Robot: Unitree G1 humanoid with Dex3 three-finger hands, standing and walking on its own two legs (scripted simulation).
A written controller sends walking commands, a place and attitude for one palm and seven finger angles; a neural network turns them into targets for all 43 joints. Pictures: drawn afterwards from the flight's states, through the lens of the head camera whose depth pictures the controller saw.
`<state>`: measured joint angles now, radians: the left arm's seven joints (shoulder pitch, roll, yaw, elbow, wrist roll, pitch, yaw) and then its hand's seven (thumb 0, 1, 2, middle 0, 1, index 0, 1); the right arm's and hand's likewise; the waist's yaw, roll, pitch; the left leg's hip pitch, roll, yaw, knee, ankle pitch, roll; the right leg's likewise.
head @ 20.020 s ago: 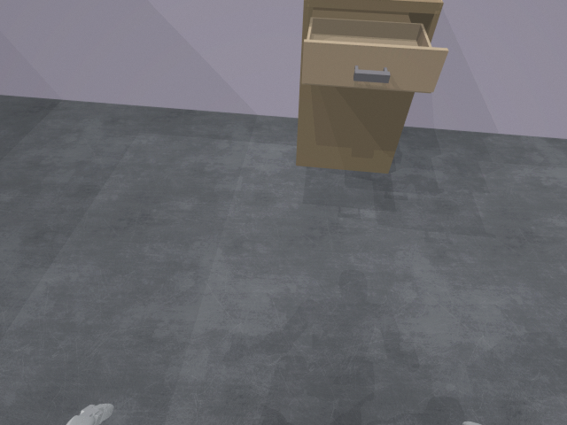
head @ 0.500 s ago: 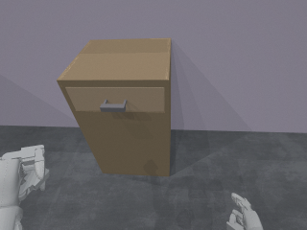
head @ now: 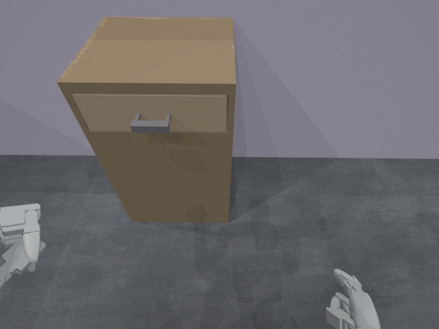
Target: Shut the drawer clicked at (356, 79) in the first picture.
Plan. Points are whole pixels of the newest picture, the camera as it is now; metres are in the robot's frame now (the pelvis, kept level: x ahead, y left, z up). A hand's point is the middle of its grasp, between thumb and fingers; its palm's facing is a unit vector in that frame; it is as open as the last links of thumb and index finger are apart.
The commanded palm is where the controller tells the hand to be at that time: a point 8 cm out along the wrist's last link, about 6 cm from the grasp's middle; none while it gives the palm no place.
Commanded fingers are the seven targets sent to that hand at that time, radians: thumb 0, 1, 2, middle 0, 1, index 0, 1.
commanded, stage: step back with the hand held close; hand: left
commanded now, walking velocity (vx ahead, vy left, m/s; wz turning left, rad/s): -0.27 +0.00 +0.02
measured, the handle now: (152, 121) +0.67 +0.25 -0.06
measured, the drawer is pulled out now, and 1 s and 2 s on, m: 0.00 0.00 0.00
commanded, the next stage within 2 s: stop stepping back and stand still in 0.92 s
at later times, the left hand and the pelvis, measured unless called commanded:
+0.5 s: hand out of the picture +0.14 +0.26 +0.16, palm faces +0.38 -0.78 -0.50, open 3.2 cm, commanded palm +0.06 +0.30 +0.18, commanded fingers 0.00 0.90 0.90 -1.40 -1.60 -1.40 -1.60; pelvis -0.05 +0.01 -0.01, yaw +3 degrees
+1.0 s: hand out of the picture +0.04 +0.25 +0.16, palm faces +0.36 -0.81 -0.46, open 3.2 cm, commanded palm -0.04 +0.29 +0.18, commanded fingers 0.00 0.90 0.90 -1.40 -1.60 -1.40 -1.60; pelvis -0.16 +0.01 -0.01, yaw +1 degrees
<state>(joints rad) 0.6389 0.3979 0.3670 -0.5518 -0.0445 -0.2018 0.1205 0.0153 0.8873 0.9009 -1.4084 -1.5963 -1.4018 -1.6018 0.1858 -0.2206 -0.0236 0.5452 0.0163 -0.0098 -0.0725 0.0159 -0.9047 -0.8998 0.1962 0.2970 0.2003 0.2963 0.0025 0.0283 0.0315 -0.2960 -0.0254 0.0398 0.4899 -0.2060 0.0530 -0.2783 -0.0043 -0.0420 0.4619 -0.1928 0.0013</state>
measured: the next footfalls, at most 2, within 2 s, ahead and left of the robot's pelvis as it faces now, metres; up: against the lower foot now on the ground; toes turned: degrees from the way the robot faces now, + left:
right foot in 0.52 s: -0.08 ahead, -0.12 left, +0.00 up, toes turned +5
left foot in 0.94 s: -0.08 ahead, +0.10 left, +0.00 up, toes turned +0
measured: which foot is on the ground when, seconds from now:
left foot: down 0.00-0.76, up 0.78-0.92, down 0.94-1.00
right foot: down 0.00-0.38, up 0.40-0.50, down 0.52-0.96, up 0.98-1.00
